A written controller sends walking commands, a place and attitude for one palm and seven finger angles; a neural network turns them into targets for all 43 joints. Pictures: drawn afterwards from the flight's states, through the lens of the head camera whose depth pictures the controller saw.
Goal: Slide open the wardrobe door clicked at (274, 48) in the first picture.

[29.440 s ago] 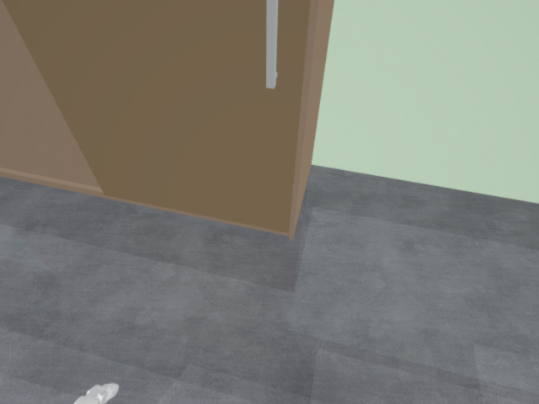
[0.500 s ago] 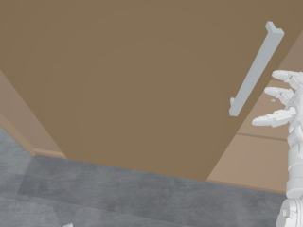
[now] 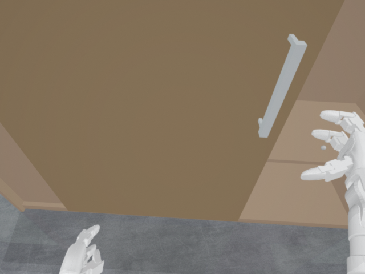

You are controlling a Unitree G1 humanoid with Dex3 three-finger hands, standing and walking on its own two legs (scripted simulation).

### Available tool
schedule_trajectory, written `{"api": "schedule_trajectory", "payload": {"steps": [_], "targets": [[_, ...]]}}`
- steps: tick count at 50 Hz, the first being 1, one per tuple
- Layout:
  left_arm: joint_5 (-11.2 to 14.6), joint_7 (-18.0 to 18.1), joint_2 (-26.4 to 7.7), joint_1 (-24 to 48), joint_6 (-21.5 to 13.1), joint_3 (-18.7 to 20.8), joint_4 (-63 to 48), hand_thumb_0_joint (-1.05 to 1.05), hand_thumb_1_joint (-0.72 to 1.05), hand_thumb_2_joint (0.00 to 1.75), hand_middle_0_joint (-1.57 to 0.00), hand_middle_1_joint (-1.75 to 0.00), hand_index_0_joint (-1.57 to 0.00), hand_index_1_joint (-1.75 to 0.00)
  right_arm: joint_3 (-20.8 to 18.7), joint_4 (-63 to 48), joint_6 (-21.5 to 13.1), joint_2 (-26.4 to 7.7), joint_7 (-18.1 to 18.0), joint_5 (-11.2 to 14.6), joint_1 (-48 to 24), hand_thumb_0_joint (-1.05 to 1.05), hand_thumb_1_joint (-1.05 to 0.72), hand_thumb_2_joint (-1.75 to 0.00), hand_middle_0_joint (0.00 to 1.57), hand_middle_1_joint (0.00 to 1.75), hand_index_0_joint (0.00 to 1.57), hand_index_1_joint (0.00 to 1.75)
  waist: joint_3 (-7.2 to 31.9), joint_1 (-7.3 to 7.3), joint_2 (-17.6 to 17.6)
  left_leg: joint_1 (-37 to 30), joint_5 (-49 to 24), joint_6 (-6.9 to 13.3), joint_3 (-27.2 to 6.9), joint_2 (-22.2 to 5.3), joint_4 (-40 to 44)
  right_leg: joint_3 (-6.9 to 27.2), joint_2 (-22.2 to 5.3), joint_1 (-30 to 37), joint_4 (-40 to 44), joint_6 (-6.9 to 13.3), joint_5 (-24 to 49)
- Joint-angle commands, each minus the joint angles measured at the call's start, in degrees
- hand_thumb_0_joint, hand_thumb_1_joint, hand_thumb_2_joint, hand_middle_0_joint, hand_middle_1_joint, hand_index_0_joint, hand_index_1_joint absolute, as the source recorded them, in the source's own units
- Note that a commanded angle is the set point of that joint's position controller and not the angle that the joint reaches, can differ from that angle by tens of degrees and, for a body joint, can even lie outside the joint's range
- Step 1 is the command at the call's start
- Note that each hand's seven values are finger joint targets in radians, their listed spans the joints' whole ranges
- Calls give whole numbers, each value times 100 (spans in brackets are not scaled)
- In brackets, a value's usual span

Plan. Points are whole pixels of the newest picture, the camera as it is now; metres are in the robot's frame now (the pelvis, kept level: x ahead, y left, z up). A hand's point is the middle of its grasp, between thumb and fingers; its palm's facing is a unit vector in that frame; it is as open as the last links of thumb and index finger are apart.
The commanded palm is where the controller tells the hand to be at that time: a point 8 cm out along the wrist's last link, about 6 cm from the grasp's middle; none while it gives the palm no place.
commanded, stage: draw the hand back to the body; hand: right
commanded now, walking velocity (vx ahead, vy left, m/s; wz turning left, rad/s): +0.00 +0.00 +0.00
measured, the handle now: (275, 91) +0.52 -0.22 +0.16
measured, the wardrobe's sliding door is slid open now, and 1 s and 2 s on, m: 0.64 0.64 0.64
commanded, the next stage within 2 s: step back with the hand held close in 1.68 s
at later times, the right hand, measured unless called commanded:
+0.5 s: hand (331, 170) +0.28 -0.26 +0.15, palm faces +0.13 +0.99 -0.02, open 14.7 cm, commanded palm +0.25 -0.30 +0.16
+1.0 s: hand (360, 194) +0.23 -0.27 +0.17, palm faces +0.48 +0.83 -0.29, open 11.8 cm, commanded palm +0.18 -0.30 +0.17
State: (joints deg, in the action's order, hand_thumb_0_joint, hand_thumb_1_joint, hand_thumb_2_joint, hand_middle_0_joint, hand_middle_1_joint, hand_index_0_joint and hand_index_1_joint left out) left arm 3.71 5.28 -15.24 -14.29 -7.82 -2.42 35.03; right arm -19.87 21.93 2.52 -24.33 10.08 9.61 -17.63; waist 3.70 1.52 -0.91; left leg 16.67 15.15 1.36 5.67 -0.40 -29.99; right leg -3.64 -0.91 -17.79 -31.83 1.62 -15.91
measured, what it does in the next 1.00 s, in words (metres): stands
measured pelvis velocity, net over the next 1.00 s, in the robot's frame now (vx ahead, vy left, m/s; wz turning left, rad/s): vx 0.01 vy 0.00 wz -0.01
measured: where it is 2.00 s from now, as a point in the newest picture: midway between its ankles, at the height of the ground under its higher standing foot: outside the picture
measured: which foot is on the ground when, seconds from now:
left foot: down 0.00-1.00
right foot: down 0.00-1.00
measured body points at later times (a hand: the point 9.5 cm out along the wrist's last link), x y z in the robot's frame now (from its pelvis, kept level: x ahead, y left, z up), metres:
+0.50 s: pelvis +0.00 +0.01 +0.00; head -0.02 +0.02 +0.45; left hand +0.18 +0.25 -0.07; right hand +0.27 -0.31 +0.15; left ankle +0.01 +0.10 -0.73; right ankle +0.01 -0.10 -0.73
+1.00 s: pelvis +0.01 +0.00 +0.01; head -0.02 +0.02 +0.46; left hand +0.19 +0.22 -0.08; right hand +0.20 -0.31 +0.18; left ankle +0.01 +0.10 -0.73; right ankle +0.01 -0.10 -0.73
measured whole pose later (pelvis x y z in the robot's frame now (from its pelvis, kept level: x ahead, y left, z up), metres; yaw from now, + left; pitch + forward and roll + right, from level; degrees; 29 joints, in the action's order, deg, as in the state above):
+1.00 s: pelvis +0.01 +0.00 +0.01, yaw +0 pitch -4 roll +0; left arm 0.5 4.9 -13.5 -12.7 -9.1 -2.1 39.0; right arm -18.3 -12.4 -4.2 -19.1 -5.9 5.0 14.9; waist 0.4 4.2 -2.5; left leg 6.7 13.6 1.2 5.8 -0.6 -24.0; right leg -3.4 -0.1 -7.5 -25.0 1.4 -13.7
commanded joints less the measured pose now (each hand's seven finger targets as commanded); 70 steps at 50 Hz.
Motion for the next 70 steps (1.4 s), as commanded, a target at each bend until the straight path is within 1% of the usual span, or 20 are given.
{"api": "schedule_trajectory", "payload": {"steps": [1, 5, 6, 8, 9, 10, 14, 16, 19, 23, 26, 30, 31, 32, 34, 40, 47, 54, 64, 70], "targets": [[16, 108, -739, 473, -306, 235, -719, 0, 90, 90, -20, -30, -20, -30, -425, -1495, -354, -1570, -95, 48, -2169, 0, 55, -20, 25, 115, 25, 115, 926, -64, -337, -147, -752, 20, -359, 81, 438, 427, 54, 594, 473, 74, 842], [-2, 197, -750, 465, -350, 216, -604, 0, 90, 90, -20, -30, -20, -30, -467, -1457, -305, -1770, -113, 0, -2679, 0, 55, -20, 25, 115, 25, 115, 954, -181, -382, -138, -592, 6, -413, 66, 516, 433, 74, 618, 455, 92, 703], [68, 282, -843, 473, -427, 152, -591, 0, 90, 90, -20, -30, -20, -30, -386, -1163, -347, -1340, 633, 813, -2730, 0, 55, -20, 25, 115, 25, 115, 1249, -396, -278, -554, -923, 49, -475, 66, 570, 437, 93, 913, 474, 98, 753], [97, 374, -777, 617, -539, 115, -669, 0, 90, 90, -20, -30, -20, -30, -566, -1329, -471, -1669, 1348, 1108, -2663, 0, 55, -20, 25, 115, 25, 115, 1627, -178, -489, -967, -1498, 58, -533, 27, 420, 402, 125, 998, 329, 132, 1124], [73, 380, -760, 612, -582, 113, -698, 0, 90, 90, -20, -30, -20, -30, -841, -1390, -476, -1987, 1481, 1117, -2396, 0, 55, -20, 25, 115, 25, 115, 1720, -36, -584, -1012, -1714, 60, -529, 11, 366, 445, 125, 1000, 335, 127, 1302], [67, 354, -727, 620, -618, 96, -752, 0, 90, 90, -20, -30, -20, -30, -776, -1428, -459, -1917, 1530, 1057, -2126, 0, 55, -20, 25, 115, 25, 115, 1687, 25, -638, -932, -1755, 55, -486, 13, 341, 440, 129, 1010, 354, 117, 1403], [103, 173, -735, 606, -629, 111, -868, 0, 90, 90, -20, -30, -20, -30, -959, -860, -47, -1711, 1284, 1023, -697, 0, 55, -20, 25, 115, 25, 115, 584, 209, 31, -518, -1299, 11, -362, 4, 437, 449, 70, 339, 519, 70, 1036], [135, 113, -749, 676, -599, 144, -999, 0, 90, 90, -20, -30, -20, -30, -983, -1092, 207, -1574, 1188, 1069, -372, 0, 55, -20, 25, 115, 25, 115, 577, 253, 218, -523, -1204, -17, -357, -5, 450, 420, 69, 302, 536, 68, 957], [132, 77, -728, 766, -616, 188, -1140, 0, 90, 90, -20, -30, -20, -30, -1127, -1920, 288, -1678, 1047, 1091, -377, 0, 55, -20, 25, 115, 25, 115, 912, 263, 0, -647, -1317, -43, -427, -14, 433, 354, 83, 512, 458, 93, 1108], [81, 106, -607, 815, -761, 138, -1156, 0, 90, 90, -20, -30, -20, -30, -808, -3280, -113, -1432, 864, 1034, -818, 0, 55, -20, 25, 115, 25, 115, 1172, 114, -377, -602, -1281, -27, -415, 83, 433, 363, 86, 965, 416, 122, 1228], [71, 192, -619, 751, -836, 112, -957, 0, 90, 90, -20, -30, -20, -30, -834, -3253, -260, -1420, 843, 1039, -613, 0, 51, -22, 25, 113, 25, 113, 880, 54, -515, -474, -979, -29, -395, 105, 544, 408, 88, 956, 516, 98, 943], [91, 272, -647, 848, -885, 104, -846, 0, 90, 90, -20, -30, -20, -30, -880, -2933, 27, -1360, 956, 1104, -101, 0, 37, -29, 24, 104, 24, 104, 523, 114, -480, -465, -724, -56, -440, 43, 676, 413, 94, 781, 584, 95, 662], [-181, 173, -619, 820, -839, 154, -720, 0, 90, 90, -20, -30, -20, -30, -965, -3387, -404, -1797, -97, 266, -190, 0, 33, -31, 24, 102, 24, 102, -177, 161, -400, -211, -308, -54, -584, -40, 1051, 411, 157, 427, 673, 40, 505], [-203, 131, -579, 874, -816, 143, -670, 0, 90, 90, -20, -30, -20, -30, -489, -2980, -486, -959, -516, 183, 434, 0, 30, -32, 24, 100, 24, 100, -381, 61, -228, -172, -69, -48, -494, -77, 1037, 437, 133, 389, 763, 12, 270], [-201, 71, -579, 901, -741, 178, -692, 0, 90, 90, -20, -30, -20, -30, -377, -3259, -583, -722, -899, 56, 1138, 0, 22, -36, 24, 96, 24, 96, -191, 134, -89, -382, -28, -50, -466, -94, 1028, 428, 84, 518, 862, 21, 219], [-295, 8, -553, 963, -582, 257, -702, 0, 90, 90, -20, -30, -20, -30, -597, -4526, -992, -1004, -1497, -280, 1712, 0, 1, -46, 23, 83, 23, 83, 774, 219, -102, -1116, -815, -38, -463, -79, 894, 313, 63, 970, 962, 65, 840], [-310, 39, -471, 1054, -478, 251, -569, 0, 90, 90, -20, -30, -20, -30, -372, -4783, -1077, -758, -1721, -507, 1936, 0, -25, -58, 22, 68, 22, 68, 89, 179, -605, -888, -658, 4, -359, -5, 1020, 380, 60, 1118, 1190, 5, 832], [-335, -41, -426, 1057, -350, 315, -651, 0, 90, 90, -20, -30, -20, -30, -382, -4856, -1071, -508, -1635, -453, 3249, 0, -50, -71, 21, 53, 21, 53, 36, 269, 26, -1221, -1103, -29, -330, -25, 963, 348, -2, 1110, 1200, 11, 1328], [-381, -81, -349, 1060, -284, 326, -760, 0, 90, 90, -20, -30, -20, -30, -634, -5874, -1103, -681, -1650, -498, 3845, 0, -86, -88, 20, 32, 20, 32, 52, 277, -571, -1284, -1354, -24, -351, -40, 992, 322, 9, 1155, 1119, -35, 1604], [-382, -33, -374, 1013, -241, 333, -702, 0, 90, 90, -20, -30, -20, -30, -530, -5631, -1020, -560, -1708, -514, 3743, 0, -90, -90, 20, 30, 20, 30, -245, 211, -152, -1037, -1007, -46, -323, -17, 1085, 339, -2, 1091, 1184, -17, 1217]]}}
